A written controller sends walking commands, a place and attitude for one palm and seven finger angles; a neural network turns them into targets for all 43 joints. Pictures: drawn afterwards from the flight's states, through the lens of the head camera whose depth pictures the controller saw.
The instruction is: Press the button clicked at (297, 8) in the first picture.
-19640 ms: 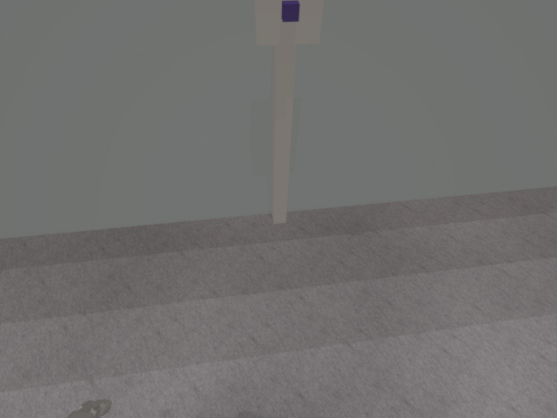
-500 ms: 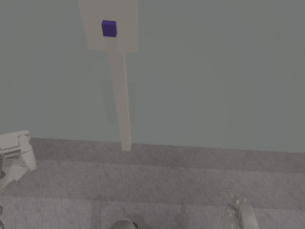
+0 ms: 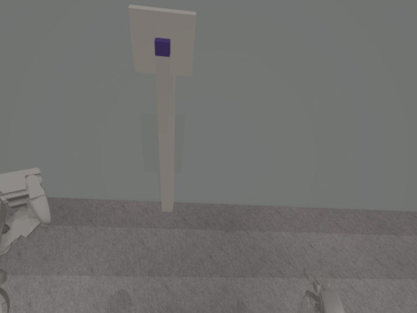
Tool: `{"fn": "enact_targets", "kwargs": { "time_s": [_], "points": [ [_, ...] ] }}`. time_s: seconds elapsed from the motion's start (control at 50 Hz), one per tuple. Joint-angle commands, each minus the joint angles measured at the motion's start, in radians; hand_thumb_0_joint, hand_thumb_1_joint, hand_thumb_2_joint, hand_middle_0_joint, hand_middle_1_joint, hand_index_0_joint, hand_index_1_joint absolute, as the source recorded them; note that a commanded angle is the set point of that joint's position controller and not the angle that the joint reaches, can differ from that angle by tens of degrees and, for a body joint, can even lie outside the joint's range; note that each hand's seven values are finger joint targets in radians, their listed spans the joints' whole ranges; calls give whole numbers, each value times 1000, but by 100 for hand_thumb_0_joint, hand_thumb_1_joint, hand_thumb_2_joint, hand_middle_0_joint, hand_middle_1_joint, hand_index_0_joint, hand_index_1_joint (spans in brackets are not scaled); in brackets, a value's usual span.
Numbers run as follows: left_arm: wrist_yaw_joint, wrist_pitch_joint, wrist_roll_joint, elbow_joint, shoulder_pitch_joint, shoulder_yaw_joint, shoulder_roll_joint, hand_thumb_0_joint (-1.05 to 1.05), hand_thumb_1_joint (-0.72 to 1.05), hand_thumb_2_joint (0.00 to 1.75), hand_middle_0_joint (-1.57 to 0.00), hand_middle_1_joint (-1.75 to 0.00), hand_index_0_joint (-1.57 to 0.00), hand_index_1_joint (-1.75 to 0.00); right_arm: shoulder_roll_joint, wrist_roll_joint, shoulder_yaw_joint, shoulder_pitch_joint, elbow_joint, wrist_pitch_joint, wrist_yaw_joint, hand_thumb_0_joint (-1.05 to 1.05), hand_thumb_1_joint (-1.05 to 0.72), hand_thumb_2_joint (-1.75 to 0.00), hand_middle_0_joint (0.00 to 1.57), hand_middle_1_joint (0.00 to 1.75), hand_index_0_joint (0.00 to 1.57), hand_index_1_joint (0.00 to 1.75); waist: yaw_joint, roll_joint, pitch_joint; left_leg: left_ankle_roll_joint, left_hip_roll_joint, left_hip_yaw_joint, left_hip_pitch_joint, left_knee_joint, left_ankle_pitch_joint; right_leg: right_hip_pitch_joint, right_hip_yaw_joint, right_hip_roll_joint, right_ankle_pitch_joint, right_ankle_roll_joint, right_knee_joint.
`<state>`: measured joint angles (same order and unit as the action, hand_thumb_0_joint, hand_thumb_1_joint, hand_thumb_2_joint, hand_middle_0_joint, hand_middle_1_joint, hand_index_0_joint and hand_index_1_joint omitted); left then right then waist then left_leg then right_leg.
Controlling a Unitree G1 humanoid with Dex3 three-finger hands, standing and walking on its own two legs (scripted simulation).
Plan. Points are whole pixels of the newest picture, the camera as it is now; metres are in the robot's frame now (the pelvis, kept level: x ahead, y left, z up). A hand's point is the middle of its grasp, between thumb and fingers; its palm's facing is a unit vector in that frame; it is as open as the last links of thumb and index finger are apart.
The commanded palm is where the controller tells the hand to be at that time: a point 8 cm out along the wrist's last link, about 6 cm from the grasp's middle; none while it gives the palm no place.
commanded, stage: stop stepping back and stand still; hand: left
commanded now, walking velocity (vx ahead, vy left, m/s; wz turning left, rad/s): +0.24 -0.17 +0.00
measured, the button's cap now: (162, 46) +0.76 +0.20 +0.18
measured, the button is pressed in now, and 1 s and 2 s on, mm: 0 0 0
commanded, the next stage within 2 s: let the arm hang, fingers relaxed in 0.76 s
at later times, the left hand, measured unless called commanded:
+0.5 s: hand (1, 273) +0.12 +0.25 +0.18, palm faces +0.42 -0.83 -0.37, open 3.1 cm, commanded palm +0.06 +0.29 +0.19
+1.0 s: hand out of the picture +0.11 +0.27 -0.01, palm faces +0.11 -0.88 -0.46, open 3.0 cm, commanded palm none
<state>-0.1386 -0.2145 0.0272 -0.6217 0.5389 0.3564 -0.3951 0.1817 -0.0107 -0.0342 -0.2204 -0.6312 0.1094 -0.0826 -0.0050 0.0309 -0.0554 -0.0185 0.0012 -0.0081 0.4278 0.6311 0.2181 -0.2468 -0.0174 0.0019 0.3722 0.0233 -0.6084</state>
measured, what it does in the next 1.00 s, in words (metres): steps on the spot: right foot, then left foot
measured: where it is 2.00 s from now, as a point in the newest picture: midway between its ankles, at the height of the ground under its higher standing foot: outside the picture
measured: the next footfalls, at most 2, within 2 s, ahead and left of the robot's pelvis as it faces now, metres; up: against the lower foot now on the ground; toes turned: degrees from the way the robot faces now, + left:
right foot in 0.22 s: +0.00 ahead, -0.08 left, +0.00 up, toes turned -3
left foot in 0.44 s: -0.01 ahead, +0.14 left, +0.00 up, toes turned +3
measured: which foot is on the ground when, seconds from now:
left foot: down 0.00-0.20, up 0.22-0.42, down 0.44-1.00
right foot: down 0.00-0.00, up 0.02-0.20, down 0.22-1.00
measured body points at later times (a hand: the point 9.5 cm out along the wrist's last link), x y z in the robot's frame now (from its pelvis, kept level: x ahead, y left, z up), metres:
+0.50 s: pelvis -0.07 +0.01 +0.01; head -0.11 +0.02 +0.45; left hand +0.09 +0.29 +0.20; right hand +0.06 -0.25 -0.07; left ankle -0.04 +0.16 -0.72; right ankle -0.04 -0.08 -0.72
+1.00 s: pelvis -0.08 +0.02 +0.01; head -0.08 +0.00 +0.46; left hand +0.10 +0.32 +0.02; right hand +0.09 -0.22 -0.10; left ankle -0.05 +0.14 -0.72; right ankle -0.04 -0.08 -0.72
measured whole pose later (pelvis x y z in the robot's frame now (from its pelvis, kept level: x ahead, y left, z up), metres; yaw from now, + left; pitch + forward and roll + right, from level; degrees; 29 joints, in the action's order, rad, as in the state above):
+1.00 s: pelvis -0.08 +0.02 +0.01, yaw +2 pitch +0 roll +0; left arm -0.02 -0.02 -0.04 0.27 0.28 0.10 -0.34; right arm 0.28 -0.01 0.00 -0.12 -0.78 0.05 0.01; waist -0.01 -0.06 -0.01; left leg -0.01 0.00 0.01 0.33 0.59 0.26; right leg -0.35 -0.09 -0.03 0.26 -0.03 -0.61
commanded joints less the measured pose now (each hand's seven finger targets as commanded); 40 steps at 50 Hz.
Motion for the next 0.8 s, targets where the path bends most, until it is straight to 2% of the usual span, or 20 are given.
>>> {"fn": "enact_targets", "kwargs": {
  "time_s": [0.0, 0.04, 0.1, 0.14, 0.16, 0.18, 0.2, 0.22, 0.24, 0.28, 0.36, 0.38, 0.42, 0.46, 0.52, 0.6, 0.64, 0.7, 0.74, 0.78],
  "points": [
    [-26, -61, 8, -210, -30, 131, -161, 0, 90, 90, -130, -150, -130, -150, 128, -4, 53, 99, 163, 98, -13, 0, -90, -90, 20, 30, 20, 30, 19, -326, -51, 27, -265, -474, -153, -606, 500, -122, 47, 49, 167, -23, -262],
    [-24, -56, 5, -269, 34, 131, -167, 0, 90, 90, -130, -150, -130, -150, 124, -14, 54, 110, 175, 96, 4, 0, -90, -90, 20, 30, 20, 30, 4, -258, -61, 80, -241, -386, -124, -616, 466, -56, 33, 55, 119, -33, -251],
    [-27, -27, -7, -229, 162, 90, -121, 0, 90, 90, -130, -150, -130, -150, 139, -14, 56, 99, 183, 79, 15, 0, -90, -90, 20, 30, 20, 30, -4, -252, -30, 55, -170, -173, -32, -593, 371, 118, -83, 81, 143, -45, -28],
    [-27, -10, -8, -189, 165, 111, -151, 0, 90, 90, -130, -150, -130, -150, 145, -17, 64, 105, 187, 54, 8, 0, -90, -90, 20, 30, 20, 30, -3, -202, -4, 60, -118, -85, 49, -463, 345, 219, -80, 59, 117, -70, 175],
    [-23, -4, -8, -181, 146, 112, -158, 0, 90, 90, -130, -150, -130, -150, 138, -14, 70, 90, 181, 39, 5, 0, -90, -90, 20, 30, 20, 30, 2, -90, -12, 47, -53, 0, 33, -246, 288, 169, -1, -24, 115, -108, 283],
    [-23, -3, -4, -187, 125, 144, -194, 0, 90, 90, -130, -150, -130, -150, 133, -12, 78, 74, 173, 24, 3, 0, -90, -90, 20, 30, 20, 30, 6, 87, -42, 40, 2, 35, -22, 121, 181, -1, 251, -223, 217, -191, 400],
    [-22, -9, 16, -232, 34, 179, -221, 0, 90, 90, -130, -150, -130, -150, 134, -20, 75, 90, 161, 13, 1, 0, -90, -90, 20, 30, 20, 30, 1, 159, -11, 39, 7, 16, 69, 355, 138, -105, 374, -367, 245, -261, 454],
    [-27, -24, 9, -238, -56, 201, -246, 0, 90, 90, -130, -150, -130, -150, 138, -22, 75, 73, 142, 18, 4, 0, -90, -90, 20, 30, 20, 30, 27, 149, -25, 49, -27, -14, 99, 466, 131, -141, 372, -380, 354, -260, 447],
    [-28, -20, 3, -197, -78, 171, -213, 0, 90, 90, -130, -150, -130, -150, 126, -15, 67, 73, 138, 25, 5, 0, -90, -90, 20, 30, 20, 30, 38, 137, -16, 41, -39, -27, 89, 489, 145, -195, 359, -354, 465, -234, 466],
    [-32, -16, -2, -50, 12, 114, -126, 0, 90, 90, -130, -150, -130, -150, 134, -14, 70, 59, 126, 35, -11, 0, -90, -90, 20, 30, 20, 30, 38, 50, 52, 15, -71, 8, 3, 314, 130, -241, 241, -292, 361, -186, 432],
    [-44, -34, -20, -90, -26, 75, -112, 0, 90, 90, -130, -150, -130, -150, 135, -14, 58, 74, 116, 70, -31, 0, -90, -90, 20, 30, 20, 30, 22, 20, 59, -17, -44, 81, -167, -103, 154, -181, 143, -226, 291, -144, 323],
    [-46, -41, -18, -120, -30, 71, -110, 0, 90, 90, -130, -150, -130, -150, 141, -13, 58, 64, 123, 79, -33, 0, -90, -90, 20, 30, 20, 30, 24, -37, 49, -26, -50, 58, -200, -200, 163, -152, 122, -190, 229, -121, 249],
    [-48, -62, -14, -197, -40, 91, -133, 0, 90, 90, -130, -150, -130, -150, 170, -10, 65, 76, 154, 90, -29, 0, -90, -90, 20, 30, 20, 30, 11, -222, 42, -74, -178, -147, -179, -294, 87, -116, 28, -56, 14, -52, 35],
    [-40, -64, -18, -166, 5, 116, -139, 0, 90, 90, -130, -150, -130, -150, 147, -5, 57, 77, 141, 81, -18, 0, -90, -90, 20, 30, 20, 30, 19, -284, 60, -97, -250, -252, -6, -421, 391, -45, -34, -18, 79, -22, -68],
    [-38, -58, -33, -127, 4, 118, -131, 0, 90, 90, -130, -150, -130, -150, 146, 2, 61, 77, 154, 82, -7, 0, -90, -90, 20, 30, 20, 30, 11, -162, 118, -59, -177, -124, 116, -348, 373, 71, -18, -24, -2, -29, 74],
    [-35, -59, -11, -102, 16, 124, -137, 0, 90, 90, -130, -150, -130, -150, 126, 1, 72, 49, 132, 74, 4, 0, -90, -90, 20, 30, 20, 30, 15, 138, 44, 10, -7, 30, -64, 171, 141, -140, 351, -283, 255, -159, 417],
    [-38, -58, -10, -94, -4, 111, -114, 0, 90, 90, -130, -150, -130, -150, 121, 0, 62, 62, 125, 71, 12, 0, -90, -90, 20, 30, 20, 30, 21, 88, 17, 4, -35, 1, -65, 140, 133, -76, 275, -289, 45, -173, 354],
    [-38, -61, -7, -89, 19, 97, -101, 0, 90, 90, -130, -150, -130, -150, 127, -4, 55, 69, 126, 76, 1, 0, -90, -90, 20, 30, 20, 30, 19, 4, 12, -12, -58, -14, -212, -192, -2, -65, 113, -166, -59, -86, 231],
    [-35, -67, -5, -108, 26, 86, -102, 0, 90, 90, -130, -150, -130, -150, 154, 1, 66, 89, 150, 80, -6, 0, -90, -90, 20, 30, 20, 30, 5, -91, -5, -35, -147, -117, -208, -268, -93, -20, 49, -78, -139, -36, 144],
    [-30, -71, -13, -119, 18, 94, -109, 0, 90, 90, -130, -150, -130, -150, 131, 0, 47, 94, 146, 77, -3, 0, -90, -90, 20, 30, 20, 30, 4, -174, 4, -37, -158, -136, -133, -320, -100, 32, 2, -48, -177, -17, 94]
  ]
}}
